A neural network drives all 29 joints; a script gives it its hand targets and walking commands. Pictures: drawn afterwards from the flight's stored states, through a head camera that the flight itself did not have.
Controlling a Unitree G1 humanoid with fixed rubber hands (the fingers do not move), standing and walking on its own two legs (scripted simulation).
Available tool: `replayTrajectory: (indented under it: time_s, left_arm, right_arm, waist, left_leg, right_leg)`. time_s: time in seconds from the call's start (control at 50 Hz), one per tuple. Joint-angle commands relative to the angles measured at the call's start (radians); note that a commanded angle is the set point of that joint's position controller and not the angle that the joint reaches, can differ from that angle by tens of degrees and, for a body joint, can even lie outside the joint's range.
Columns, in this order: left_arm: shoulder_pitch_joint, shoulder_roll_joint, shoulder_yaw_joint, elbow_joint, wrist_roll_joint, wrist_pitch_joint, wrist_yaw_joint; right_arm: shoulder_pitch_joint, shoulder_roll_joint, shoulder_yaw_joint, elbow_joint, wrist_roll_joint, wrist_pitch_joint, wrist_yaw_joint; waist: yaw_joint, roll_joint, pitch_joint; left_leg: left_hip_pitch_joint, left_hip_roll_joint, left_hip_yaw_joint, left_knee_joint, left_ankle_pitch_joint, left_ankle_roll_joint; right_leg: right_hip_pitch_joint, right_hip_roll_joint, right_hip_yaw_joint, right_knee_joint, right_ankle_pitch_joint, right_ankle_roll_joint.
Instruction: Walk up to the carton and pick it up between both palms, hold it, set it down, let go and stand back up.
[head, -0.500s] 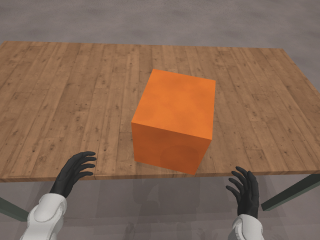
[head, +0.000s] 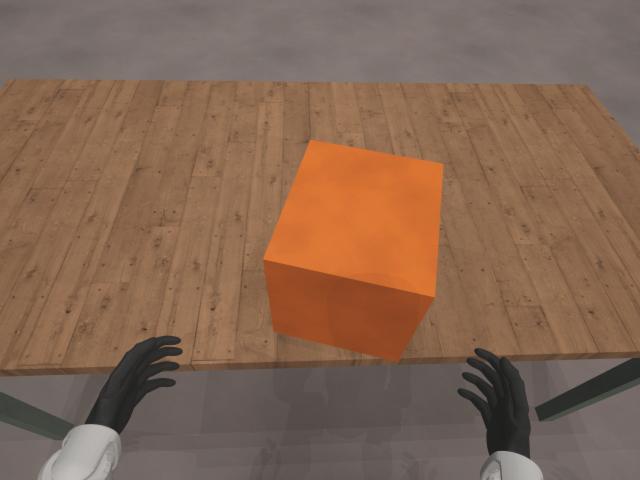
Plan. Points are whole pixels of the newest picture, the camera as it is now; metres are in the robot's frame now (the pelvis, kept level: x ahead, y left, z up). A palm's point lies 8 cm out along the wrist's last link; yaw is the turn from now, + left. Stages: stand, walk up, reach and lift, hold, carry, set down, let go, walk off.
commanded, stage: set down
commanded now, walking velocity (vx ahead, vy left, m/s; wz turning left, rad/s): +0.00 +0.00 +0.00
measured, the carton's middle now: (354, 251) +0.41 -0.05 +0.00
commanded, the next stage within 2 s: let go in 1.12 s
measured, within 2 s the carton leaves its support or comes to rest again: neither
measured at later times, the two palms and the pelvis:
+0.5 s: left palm (126, 431) +0.18 +0.23 -0.02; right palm (509, 450) +0.15 -0.20 -0.01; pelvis +0.00 +0.00 +0.00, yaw +0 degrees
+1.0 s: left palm (133, 446) +0.17 +0.23 -0.04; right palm (505, 459) +0.14 -0.21 -0.04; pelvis +0.00 +0.00 +0.00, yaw +0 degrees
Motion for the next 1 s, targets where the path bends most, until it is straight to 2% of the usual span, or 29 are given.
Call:
replayTrajectory:
  time_s: [0.0, 0.02, 0.04, 0.06, 0.1, 0.12, 0.14, 0.18, 0.26, 0.3, 0.34, 0.38, 0.4, 0.46, 0.48, 0.5, 0.52, 0.54, 0.56, 0.6, 0.66, 0.74, 0.76, 0.8, 0.82, 0.86, 0.92, 0.94, 0.98]
  left_arm:
    - [0.041, 0.076, -0.056, -0.130, -0.059, -0.037, 0.013]
    - [0.030, 0.106, -0.051, -0.171, -0.080, -0.053, 0.004]
    - [0.064, 0.098, -0.052, -0.170, -0.085, -0.062, 0.006]
    - [0.051, 0.049, -0.077, -0.101, -0.047, -0.043, 0.020]
    - [0.062, 0.098, -0.060, -0.186, -0.080, -0.074, 0.008]
    - [0.034, 0.058, -0.070, -0.096, -0.065, -0.063, 0.009]
    - [0.055, 0.082, -0.062, -0.109, -0.082, -0.068, 0.001]
    - [0.027, 0.043, -0.075, -0.068, -0.052, -0.056, 0.011]
    - [0.011, 0.068, -0.075, -0.110, -0.067, -0.068, 0.028]
    - [0.009, 0.030, -0.086, -0.016, -0.048, -0.055, 0.024]
    - [-0.012, 0.026, -0.090, -0.028, -0.068, -0.054, 0.019]
    - [-0.015, 0.005, -0.083, 0.025, -0.033, -0.047, 0.027]
    - [-0.035, 0.016, -0.099, -0.012, -0.044, -0.049, 0.036]
    - [-0.048, 0.022, -0.094, 0.017, -0.029, -0.042, 0.048]
    - [-0.029, 0.009, -0.091, 0.029, -0.012, -0.036, 0.048]
    - [-0.031, 0.029, -0.086, 0.004, -0.023, -0.041, 0.050]
    - [-0.034, -0.016, -0.102, 0.059, 0.001, -0.026, 0.056]
    - [-0.049, 0.015, -0.093, 0.018, -0.024, -0.034, 0.052]
    - [-0.036, -0.004, -0.093, 0.097, -0.002, -0.025, 0.053]
    - [-0.048, 0.009, -0.090, 0.043, -0.005, -0.030, 0.051]
    - [-0.046, 0.001, -0.102, 0.057, -0.010, -0.027, 0.055]
    - [-0.045, -0.031, -0.097, 0.088, 0.032, -0.010, 0.068]
    - [-0.031, -0.024, -0.089, 0.102, 0.039, -0.014, 0.067]
    - [-0.051, -0.013, -0.093, 0.111, 0.032, -0.012, 0.068]
    - [-0.064, -0.031, -0.091, 0.117, 0.046, -0.008, 0.075]
    - [-0.048, -0.002, -0.074, 0.090, 0.039, -0.012, 0.068]
    - [-0.085, -0.051, -0.084, 0.156, 0.077, 0.011, 0.086]
    - [-0.067, -0.037, -0.083, 0.161, 0.062, 0.004, 0.079]
    - [-0.098, -0.052, -0.093, 0.180, 0.078, 0.012, 0.086]
  right_arm:
    - [0.076, -0.075, 0.012, -0.094, -0.015, -0.060, 0.049]
    - [0.073, -0.064, 0.004, -0.158, -0.003, -0.077, 0.038]
    - [0.115, -0.071, -0.001, -0.110, -0.007, -0.079, 0.041]
    - [0.055, -0.102, -0.001, 0.012, -0.011, -0.071, 0.070]
    - [0.088, -0.060, -0.006, -0.112, 0.002, -0.088, 0.052]
    - [0.062, -0.091, -0.016, -0.020, -0.013, -0.078, 0.065]
    - [0.099, -0.062, -0.007, -0.082, -0.009, -0.084, 0.052]
    - [0.056, -0.102, -0.005, 0.042, -0.008, -0.066, 0.077]
    - [0.018, -0.096, -0.026, -0.040, -0.020, -0.077, 0.083]
    - [0.017, -0.112, -0.049, 0.068, -0.035, -0.064, 0.097]
    - [-0.009, -0.118, -0.051, 0.024, -0.045, -0.066, 0.086]
    - [-0.029, -0.132, -0.047, 0.086, -0.045, -0.063, 0.105]
    - [-0.042, -0.132, -0.069, 0.046, -0.042, -0.068, 0.108]
    - [-0.074, -0.150, -0.084, 0.085, -0.057, -0.085, 0.123]
    - [-0.061, -0.144, -0.073, 0.127, -0.054, -0.082, 0.126]
    - [-0.039, -0.142, -0.083, 0.074, -0.040, -0.096, 0.121]
    - [-0.069, -0.175, -0.102, 0.161, -0.051, -0.097, 0.137]
    - [-0.068, -0.153, -0.087, 0.088, -0.043, -0.109, 0.132]
    - [-0.074, -0.164, -0.091, 0.157, -0.065, -0.106, 0.142]
    - [-0.068, -0.156, -0.088, 0.147, -0.058, -0.110, 0.141]
    - [-0.064, -0.160, -0.109, 0.163, -0.068, -0.120, 0.146]
    - [-0.087, -0.194, -0.107, 0.231, -0.066, -0.131, 0.164]
    - [-0.068, -0.185, -0.099, 0.233, -0.069, -0.133, 0.164]
    - [-0.084, -0.186, -0.106, 0.223, -0.079, -0.141, 0.165]
    - [-0.093, -0.201, -0.118, 0.275, -0.085, -0.137, 0.174]
    - [-0.074, -0.170, -0.098, 0.209, -0.078, -0.151, 0.162]
    - [-0.133, -0.209, -0.119, 0.329, -0.099, -0.137, 0.186]
    - [-0.109, -0.190, -0.117, 0.302, -0.100, -0.150, 0.177]
    - [-0.149, -0.216, -0.132, 0.357, -0.108, -0.147, 0.194]
  waist:
    - [0.084, 0.158, -0.080]
    - [0.067, 0.136, -0.109]
    - [0.063, 0.140, -0.118]
    - [0.062, 0.196, -0.093]
    - [0.064, 0.130, -0.113]
    - [0.045, 0.154, -0.060]
    - [0.038, 0.118, -0.084]
    - [0.052, 0.176, -0.033]
    - [0.056, 0.143, -0.065]
    - [0.042, 0.132, -0.018]
    - [0.036, 0.095, -0.024]
    - [0.060, 0.125, -0.005]
    - [0.037, 0.129, -0.028]
    - [0.045, 0.122, -0.046]
    - [0.064, 0.133, -0.037]
    - [0.047, 0.128, -0.055]
    - [0.047, 0.138, -0.034]
    - [0.052, 0.097, -0.037]
    - [0.053, 0.107, -0.007]
    - [0.051, 0.105, -0.038]
    - [0.038, 0.113, -0.046]
    - [0.048, 0.146, -0.044]
    - [0.059, 0.139, -0.043]
    - [0.036, 0.098, -0.053]
    - [0.044, 0.134, -0.046]
    - [0.050, 0.091, -0.060]
    - [0.046, 0.151, -0.011]
    - [0.054, 0.116, -0.026]
    - [0.052, 0.123, -0.026]
  left_leg:
    - [0.238, 0.007, -0.002, -0.111, 0.348, -0.075]
    - [0.240, 0.000, 0.005, -0.102, 0.370, -0.066]
    - [0.273, 0.005, 0.003, -0.097, 0.433, -0.074]
    - [0.291, 0.008, -0.017, -0.088, 0.437, -0.098]
    - [0.252, 0.005, -0.002, -0.096, 0.423, -0.072]
    - [0.261, 0.007, -0.003, -0.113, 0.371, -0.077]
    - [0.249, 0.002, 0.005, -0.107, 0.356, -0.060]
    - [0.233, 0.004, 0.001, -0.135, 0.319, -0.076]
    - [0.232, -0.003, 0.015, -0.137, 0.275, -0.064]
    - [0.218, 0.004, 0.005, -0.139, 0.271, -0.069]
    - [0.212, -0.003, 0.018, -0.144, 0.220, -0.057]
    - [0.200, -0.004, 0.018, -0.160, 0.179, -0.060]
    - [0.192, 0.004, 0.010, -0.167, 0.172, -0.057]
    - [0.220, -0.007, 0.022, -0.149, 0.196, -0.056]
    - [0.208, -0.010, 0.025, -0.150, 0.211, -0.055]
    - [0.223, -0.011, 0.027, -0.143, 0.240, -0.055]
    - [0.243, 0.004, 0.016, -0.151, 0.239, -0.069]
    - [0.219, -0.013, 0.030, -0.144, 0.230, -0.055]
    - [0.229, -0.010, 0.021, -0.152, 0.202, -0.057]
    - [0.240, -0.013, 0.036, -0.146, 0.223, -0.057]
    - [0.229, -0.003, 0.028, -0.146, 0.249, -0.061]
    - [0.265, -0.006, 0.031, -0.143, 0.278, -0.075]
    - [0.272, -0.009, 0.029, -0.145, 0.283, -0.074]
    - [0.266, -0.012, 0.034, -0.143, 0.257, -0.063]
    - [0.263, -0.013, 0.038, -0.144, 0.261, -0.073]
    - [0.262, -0.015, 0.046, -0.136, 0.261, -0.062]
    - [0.244, 0.000, 0.031, -0.163, 0.209, -0.074]
    - [0.256, -0.011, 0.047, -0.156, 0.221, -0.069]
    - [0.240, -0.003, 0.040, -0.162, 0.200, -0.069]
  right_leg:
    - [0.166, 0.067, 0.027, -0.060, 0.100, -0.051]
    - [0.189, 0.064, 0.040, -0.063, 0.122, -0.047]
    - [0.193, 0.062, 0.037, -0.061, 0.148, -0.044]
    - [0.121, 0.080, 0.022, -0.054, 0.085, -0.057]
    - [0.197, 0.061, 0.039, -0.062, 0.149, -0.040]
    - [0.151, 0.067, 0.039, -0.069, 0.080, -0.054]
    - [0.197, 0.056, 0.046, -0.075, 0.121, -0.045]
    - [0.153, 0.067, 0.034, -0.071, 0.057, -0.057]
    - [0.184, 0.054, 0.046, -0.072, 0.067, -0.048]
    - [0.155, 0.062, 0.033, -0.074, 0.047, -0.056]
    - [0.172, 0.054, 0.037, -0.075, 0.029, -0.044]
    - [0.157, 0.060, 0.027, -0.070, -0.011, -0.055]
    - [0.164, 0.060, 0.033, -0.061, 0.002, -0.055]
    - [0.159, 0.052, 0.036, -0.059, 0.029, -0.050]
    - [0.158, 0.056, 0.034, -0.055, 0.031, -0.048]
    - [0.190, 0.054, 0.043, -0.052, 0.077, -0.046]
    - [0.158, 0.067, 0.022, -0.054, 0.047, -0.052]
    - [0.169, 0.062, 0.038, -0.062, 0.060, -0.045]
    - [0.155, 0.057, 0.025, -0.062, 0.034, -0.052]
    - [0.171, 0.054, 0.032, -0.064, 0.064, -0.050]
    - [0.181, 0.065, 0.025, -0.059, 0.084, -0.051]
    - [0.151, 0.075, 0.015, -0.062, 0.062, -0.059]
    - [0.155, 0.070, 0.018, -0.061, 0.076, -0.054]
    - [0.164, 0.070, 0.019, -0.065, 0.074, -0.050]
    - [0.154, 0.072, 0.009, -0.061, 0.060, -0.053]
    - [0.184, 0.061, 0.021, -0.065, 0.106, -0.041]
    - [0.143, 0.076, -0.001, -0.055, 0.026, -0.055]
    - [0.163, 0.065, 0.006, -0.065, 0.055, -0.050]
    - [0.151, 0.078, -0.005, -0.052, 0.036, -0.055]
